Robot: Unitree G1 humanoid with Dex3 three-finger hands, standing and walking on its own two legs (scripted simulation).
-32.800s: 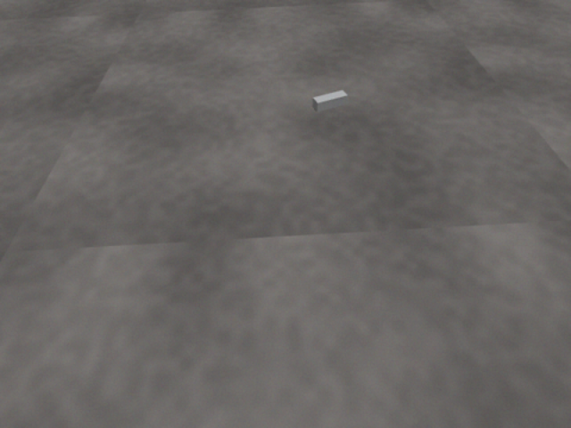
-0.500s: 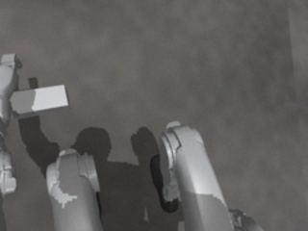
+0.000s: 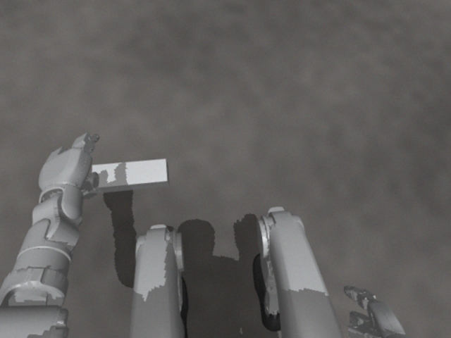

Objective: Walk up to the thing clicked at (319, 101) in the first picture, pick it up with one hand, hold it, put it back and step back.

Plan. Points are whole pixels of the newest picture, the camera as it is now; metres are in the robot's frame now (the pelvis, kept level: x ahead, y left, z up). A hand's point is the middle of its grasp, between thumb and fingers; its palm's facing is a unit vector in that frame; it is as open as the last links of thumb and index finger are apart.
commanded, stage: home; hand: left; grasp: from above
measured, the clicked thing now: (132, 176) +0.50 +0.23 -0.41
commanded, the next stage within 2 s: none
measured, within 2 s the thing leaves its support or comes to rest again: neither
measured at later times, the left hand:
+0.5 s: hand (61, 251) +0.27 +0.19 +0.09, palm faces -0.04 -0.93 -0.38, open 7.4 cm
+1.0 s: hand out of the picture +0.23 +0.18 +0.24, palm faces +0.13 -0.97 -0.21, open 7.4 cm
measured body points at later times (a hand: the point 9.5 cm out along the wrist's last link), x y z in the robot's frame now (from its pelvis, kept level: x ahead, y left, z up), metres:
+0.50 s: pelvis +0.03 -0.01 +0.18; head +0.13 +0.01 +0.62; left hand +0.27 +0.23 +0.11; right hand +0.23 -0.23 +0.09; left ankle +0.07 +0.12 -0.40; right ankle +0.10 -0.15 -0.40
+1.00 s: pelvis +0.08 -0.01 +0.28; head +0.09 -0.01 +0.73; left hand +0.22 +0.23 +0.25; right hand +0.26 -0.24 +0.22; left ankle +0.07 +0.12 -0.40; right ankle +0.10 -0.15 -0.40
